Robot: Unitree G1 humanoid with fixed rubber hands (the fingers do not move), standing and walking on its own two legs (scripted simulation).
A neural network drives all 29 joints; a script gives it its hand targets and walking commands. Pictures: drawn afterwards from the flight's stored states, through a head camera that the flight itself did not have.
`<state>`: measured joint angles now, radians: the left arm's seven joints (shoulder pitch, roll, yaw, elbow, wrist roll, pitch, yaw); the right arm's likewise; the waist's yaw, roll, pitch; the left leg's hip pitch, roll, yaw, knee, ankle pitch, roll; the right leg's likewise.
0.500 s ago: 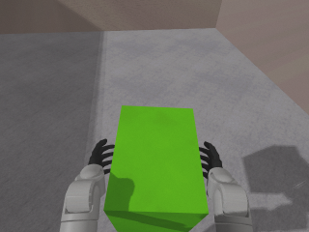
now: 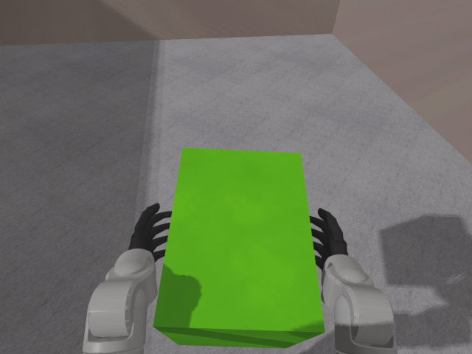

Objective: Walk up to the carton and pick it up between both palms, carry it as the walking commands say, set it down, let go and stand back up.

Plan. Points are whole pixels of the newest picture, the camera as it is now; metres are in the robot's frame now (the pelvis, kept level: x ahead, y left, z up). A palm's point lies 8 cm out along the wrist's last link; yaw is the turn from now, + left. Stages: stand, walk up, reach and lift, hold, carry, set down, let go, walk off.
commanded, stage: carry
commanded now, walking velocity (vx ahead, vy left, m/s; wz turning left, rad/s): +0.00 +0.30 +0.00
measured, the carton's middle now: (236, 253) +0.30 -0.01 +0.02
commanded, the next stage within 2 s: none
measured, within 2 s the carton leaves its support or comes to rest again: neither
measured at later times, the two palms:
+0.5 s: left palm (79, 293) +0.21 +0.21 +0.08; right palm (287, 290) +0.21 -0.07 +0.08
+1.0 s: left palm out of the picture +0.19 +0.35 +0.09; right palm (189, 314) +0.18 +0.06 +0.07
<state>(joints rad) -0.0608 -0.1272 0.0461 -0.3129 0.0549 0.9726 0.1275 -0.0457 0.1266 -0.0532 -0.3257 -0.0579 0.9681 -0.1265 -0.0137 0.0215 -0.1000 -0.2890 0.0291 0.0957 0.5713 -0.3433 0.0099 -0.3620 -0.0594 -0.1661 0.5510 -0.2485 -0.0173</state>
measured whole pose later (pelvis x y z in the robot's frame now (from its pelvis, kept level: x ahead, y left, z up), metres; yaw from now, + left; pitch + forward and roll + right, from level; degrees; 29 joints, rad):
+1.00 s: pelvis -0.06 +0.21 -0.02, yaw +0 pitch +3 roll +1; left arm -0.02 -0.13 0.03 -0.53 0.03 1.21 0.16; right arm 0.00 0.13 -0.03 -0.55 -0.04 1.19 -0.15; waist -0.01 0.03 -0.09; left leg -0.46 0.01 0.14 0.74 -0.36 0.04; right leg -0.41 -0.05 -0.19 0.68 -0.32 -0.03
